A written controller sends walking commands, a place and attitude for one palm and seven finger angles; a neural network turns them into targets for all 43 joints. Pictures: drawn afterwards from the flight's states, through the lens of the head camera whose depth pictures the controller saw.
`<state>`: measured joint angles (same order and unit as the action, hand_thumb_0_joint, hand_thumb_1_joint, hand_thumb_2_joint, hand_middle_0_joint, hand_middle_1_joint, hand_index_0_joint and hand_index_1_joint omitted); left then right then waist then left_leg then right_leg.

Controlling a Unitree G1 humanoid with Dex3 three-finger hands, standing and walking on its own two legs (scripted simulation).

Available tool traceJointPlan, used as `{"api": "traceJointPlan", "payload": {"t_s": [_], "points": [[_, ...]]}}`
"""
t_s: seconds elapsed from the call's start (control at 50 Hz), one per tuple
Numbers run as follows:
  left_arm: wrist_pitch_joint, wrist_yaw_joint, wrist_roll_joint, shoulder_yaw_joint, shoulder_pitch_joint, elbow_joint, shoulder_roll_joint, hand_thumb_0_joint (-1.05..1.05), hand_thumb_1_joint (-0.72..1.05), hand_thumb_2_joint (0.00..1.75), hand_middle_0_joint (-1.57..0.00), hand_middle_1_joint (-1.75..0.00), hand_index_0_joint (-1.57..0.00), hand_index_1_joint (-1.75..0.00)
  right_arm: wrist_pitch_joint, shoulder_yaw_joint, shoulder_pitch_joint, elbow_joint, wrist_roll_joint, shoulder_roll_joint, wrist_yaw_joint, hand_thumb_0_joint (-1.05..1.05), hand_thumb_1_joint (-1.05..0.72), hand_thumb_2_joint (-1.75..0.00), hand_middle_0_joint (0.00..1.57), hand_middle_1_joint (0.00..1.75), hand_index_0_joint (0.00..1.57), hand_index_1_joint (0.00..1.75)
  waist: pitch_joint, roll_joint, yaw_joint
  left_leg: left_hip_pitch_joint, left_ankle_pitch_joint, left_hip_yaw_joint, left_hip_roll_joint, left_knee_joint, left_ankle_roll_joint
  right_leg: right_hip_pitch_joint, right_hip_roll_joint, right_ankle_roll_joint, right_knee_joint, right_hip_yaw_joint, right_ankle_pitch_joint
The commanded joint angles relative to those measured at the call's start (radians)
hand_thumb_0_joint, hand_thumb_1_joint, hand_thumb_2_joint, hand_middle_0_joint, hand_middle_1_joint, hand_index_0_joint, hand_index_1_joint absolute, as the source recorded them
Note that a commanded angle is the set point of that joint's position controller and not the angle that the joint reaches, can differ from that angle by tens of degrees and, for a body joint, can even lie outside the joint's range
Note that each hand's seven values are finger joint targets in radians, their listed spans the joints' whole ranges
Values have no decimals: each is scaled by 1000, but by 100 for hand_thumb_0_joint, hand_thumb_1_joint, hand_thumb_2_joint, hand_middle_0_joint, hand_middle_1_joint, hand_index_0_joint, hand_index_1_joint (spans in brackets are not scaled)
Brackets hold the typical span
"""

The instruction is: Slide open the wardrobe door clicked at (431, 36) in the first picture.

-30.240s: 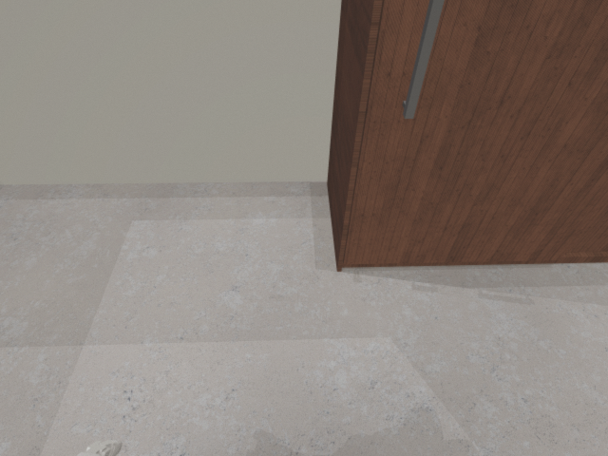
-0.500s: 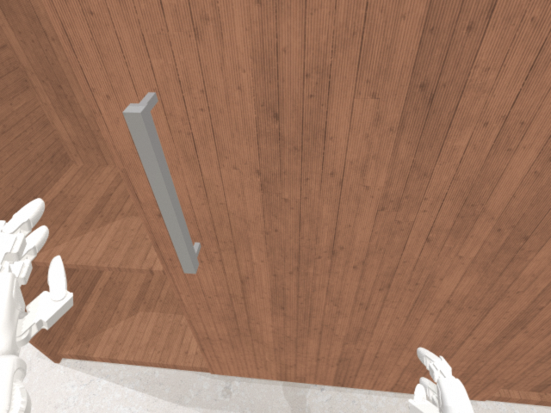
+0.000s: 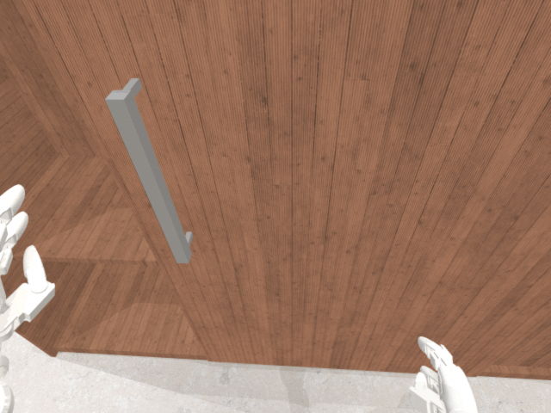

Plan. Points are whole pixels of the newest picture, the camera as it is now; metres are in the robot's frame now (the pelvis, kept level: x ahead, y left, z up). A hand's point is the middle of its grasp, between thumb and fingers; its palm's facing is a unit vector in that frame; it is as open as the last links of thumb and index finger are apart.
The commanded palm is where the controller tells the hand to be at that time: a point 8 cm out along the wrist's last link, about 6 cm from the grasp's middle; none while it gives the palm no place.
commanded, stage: step back with the hand held close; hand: left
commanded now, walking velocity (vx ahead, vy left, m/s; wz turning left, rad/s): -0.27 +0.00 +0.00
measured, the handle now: (163, 186) +0.39 +0.22 +0.14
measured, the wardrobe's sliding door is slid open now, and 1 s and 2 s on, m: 0.58 0.58 0.58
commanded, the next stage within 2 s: stop stepping back and stand still in 0.82 s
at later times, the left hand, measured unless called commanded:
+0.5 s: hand out of the picture +0.12 +0.30 +0.16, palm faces +0.48 -0.75 -0.45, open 7.4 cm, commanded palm +0.06 +0.34 +0.18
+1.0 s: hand out of the picture +0.05 +0.32 +0.17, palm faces +0.47 -0.79 -0.39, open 7.5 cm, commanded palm -0.02 +0.36 +0.18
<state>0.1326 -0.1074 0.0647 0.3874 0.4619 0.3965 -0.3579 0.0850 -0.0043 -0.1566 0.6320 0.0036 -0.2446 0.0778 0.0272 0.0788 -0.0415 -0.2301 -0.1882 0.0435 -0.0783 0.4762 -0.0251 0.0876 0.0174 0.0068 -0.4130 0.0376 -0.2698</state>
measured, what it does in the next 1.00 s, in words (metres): shifts its weight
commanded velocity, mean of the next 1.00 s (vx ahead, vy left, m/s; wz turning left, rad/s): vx -0.26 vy -0.01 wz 0.00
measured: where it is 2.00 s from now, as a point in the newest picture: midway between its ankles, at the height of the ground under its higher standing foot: outside the picture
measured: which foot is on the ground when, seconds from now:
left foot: down 0.00-1.00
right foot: down 0.00-0.96, up 0.98-1.00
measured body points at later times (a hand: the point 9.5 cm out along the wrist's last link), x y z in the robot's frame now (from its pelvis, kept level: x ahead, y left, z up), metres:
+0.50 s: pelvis -0.07 +0.03 -0.01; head -0.06 +0.03 +0.44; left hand +0.09 +0.34 +0.19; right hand +0.10 -0.19 -0.10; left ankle +0.04 +0.14 -0.74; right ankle -0.03 -0.11 -0.74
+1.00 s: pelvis -0.16 +0.05 -0.03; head -0.15 +0.08 +0.42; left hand +0.02 +0.36 +0.19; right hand +0.02 -0.19 -0.09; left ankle +0.03 +0.13 -0.73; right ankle -0.05 -0.10 -0.72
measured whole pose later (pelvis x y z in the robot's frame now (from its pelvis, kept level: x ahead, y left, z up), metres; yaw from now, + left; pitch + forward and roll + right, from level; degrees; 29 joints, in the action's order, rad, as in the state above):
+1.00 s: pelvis -0.16 +0.05 -0.03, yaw +1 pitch -3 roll -5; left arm 0.21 -0.18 0.04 0.42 0.43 0.55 -0.42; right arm 0.12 0.00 -0.18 0.62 0.03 -0.22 0.12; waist 0.08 0.03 -0.01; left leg -0.55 -0.23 0.00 -0.03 0.64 0.02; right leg 0.46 0.03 0.01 -0.76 0.00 -0.44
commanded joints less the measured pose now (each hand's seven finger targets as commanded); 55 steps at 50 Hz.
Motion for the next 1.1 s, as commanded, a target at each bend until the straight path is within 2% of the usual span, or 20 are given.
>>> {"api": "traceJointPlan", "payload": {"t_s": [0.0, 0.1, 0.22, 0.34, 0.42, 0.52, 0.62, 0.68, 0.74, 0.78, 0.84, 0.9, 0.92, 0.94, 0.96, 0.98, 1.0, 1.04, 1.06, 1.08], "points": [[49, -27, 4, 120, 40, 259, -211, 0, 90, 90, -20, -30, -20, -30, 24, 41, 91, -201, -7, -88, 16, 0, -90, -90, 20, 30, 20, 30, -190, -43, 11, 148, 350, 1, -4, 51, 49, 144, -122, -2, 9, -77, 435], [50, -49, 10, 159, 58, 296, -240, 0, 90, 90, -20, -30, -20, -30, 11, 41, 90, -223, -5, -97, 33, 0, -90, -90, 20, 30, 20, 30, -172, 28, 6, 95, 311, -46, -39, -21, 56, 174, -56, -12, -34, -46, 226], [70, -66, 2, 142, 37, 256, -212, 0, 90, 90, -20, -30, -20, -30, 34, 40, 72, -221, -7, -111, 41, 0, -90, -90, 20, 30, 20, 30, -92, 31, 15, -94, -149, -100, -55, -143, 70, 167, -27, -10, -26, -51, 0], [103, -80, -18, 145, 9, 270, -217, 0, 90, 90, -20, -30, -20, -30, 69, 43, 63, -200, -4, -121, 47, 0, -90, -90, 20, 30, 20, 30, -97, 35, 19, -178, -365, -148, -61, -195, 81, 136, -13, -7, -25, -58, -99], [115, -88, -26, 142, 11, 286, -212, 0, 90, 90, -20, -30, -20, -30, 83, 40, 55, -193, 1, -107, 48, 0, -90, -90, 20, 30, 20, 30, -86, 17, 21, -198, -367, -129, -38, -153, 74, 164, -27, 9, -1, -87, -125], [132, -101, -23, 146, -10, 322, -222, 0, 90, 90, -20, -30, -20, -30, 100, 40, 42, -164, 8, -95, 49, 0, -90, -90, 20, 30, 20, 30, -111, -34, 30, -94, -275, -102, -5, -42, 53, 284, -76, 35, 48, -147, -135], [136, -106, -29, 141, -24, 281, -208, 0, 90, 90, -20, -30, -20, -30, 110, 43, 51, -157, 10, -104, 57, 0, -90, -90, 20, 30, 20, 30, -87, 22, 28, -180, -383, -149, -38, -124, 63, 244, -32, 18, 3, -110, -184], [139, -101, -28, 137, -29, 289, -213, 0, 90, 90, -20, -30, -20, -30, 105, 45, 59, -162, 8, -102, 54, 0, -90, -90, 20, 30, 20, 30, -86, 2, 25, -188, -367, -142, -31, -104, 59, 243, -33, 25, 6, -115, -184], [146, -107, -28, 174, -3, 315, -258, 0, 90, 90, -20, -30, -20, -30, 101, 50, 44, -148, 18, -98, 52, 0, -90, -90, 20, 30, 20, 30, -119, -61, 28, -80, -267, -99, 7, 30, 40, 344, -91, 54, 73, -175, -189], [147, -108, -27, 139, -29, 329, -231, 0, 90, 90, -20, -30, -20, -30, 94, 45, 37, -140, 16, -92, 49, 0, -90, -90, 20, 30, 20, 30, -111, -95, 37, -4, -240, -78, 27, 138, 27, 465, -136, 63, 103, -197, -227], [143, -119, -27, 153, -40, 310, -245, 0, 90, 90, -20, -30, -20, -30, 84, 44, 27, -130, 20, -98, 52, 0, -90, -90, 20, 30, 20, 30, -74, -101, 47, -17, -307, -120, 18, 160, 32, 565, -132, 60, 94, -175, -339], [149, -109, -25, 151, -88, 356, -248, 0, 90, 90, -20, -30, -20, -30, 82, 41, 33, -143, 19, -106, 58, 0, -90, -90, 20, 30, 20, 30, -69, 17, 51, -133, -471, -218, -36, 23, 45, 517, -54, 41, -88, -79, -369], [146, -103, -25, 166, -84, 365, -252, 0, 90, 90, -20, -30, -20, -30, 84, 48, 34, -144, 24, -112, 59, 0, -90, -90, 20, 30, 20, 30, -110, 111, 44, -197, -557, -251, -63, -70, 45, 422, -8, 41, -243, -20, -340], [144, -94, -21, 186, -98, 405, -270, 0, 90, 90, -20, -30, -20, -30, 91, 57, 52, -157, 32, -117, 57, 0, -90, -90, 20, 30, 20, 30, -174, 271, 26, -336, -673, -327, -115, -283, 46, 211, 78, 20, -480, 43, -283], [136, -84, -21, 212, -106, 427, -299, 0, 90, 90, -20, -30, -20, -30, 97, 70, 51, -157, 44, -103, 47, 0, -90, -90, 20, 30, 20, 30, -221, 336, 8, -443, -640, -306, -145, -390, 26, 43, 141, 6, -714, 70, -273], [132, -74, -17, 223, -123, 451, -324, 0, 90, 90, -20, -30, -20, -30, 103, 80, 43, -157, 40, -87, 32, 0, -90, -90, 20, 30, 20, 30, -232, 290, 2, -474, -571, -233, -127, -381, 19, -25, 149, 8, -790, 73, -285], [131, -69, -13, 215, -63, 391, -301, 0, 90, 90, -20, -30, -20, -30, 112, 86, 36, -152, 23, -85, 17, 0, -90, -90, 20, 30, 20, 30, -214, 241, 1, -414, -524, -147, -88, -330, 24, -4, 145, 12, -717, 97, -290], [113, -71, 9, 217, 91, 334, -278, 0, 90, 90, -20, -30, -20, -30, 123, 82, 15, -162, -1, -73, 1, 0, -90, -90, 20, 30, 20, 30, -224, 176, 2, -247, -470, -38, -21, -182, -16, 61, 113, 54, -406, 111, -326], [101, -71, 15, 210, 94, 363, -281, 0, 90, 90, -20, -30, -20, -30, 109, 67, 31, -161, -3, -53, 0, 0, -90, -90, 20, 30, 20, 30, -156, 49, 8, -196, -422, 41, 45, 42, -60, 185, 30, 106, -109, 33, -379], [97, -73, 12, 241, 59, 406, -338, 0, 90, 90, -20, -30, -20, -30, 88, 68, 49, -154, 0, -54, 1, 0, -90, -90, 20, 30, 20, 30, -56, -269, 23, -91, -289, 68, 139, 574, -73, 566, -232, 200, 234, -377, -598]]}}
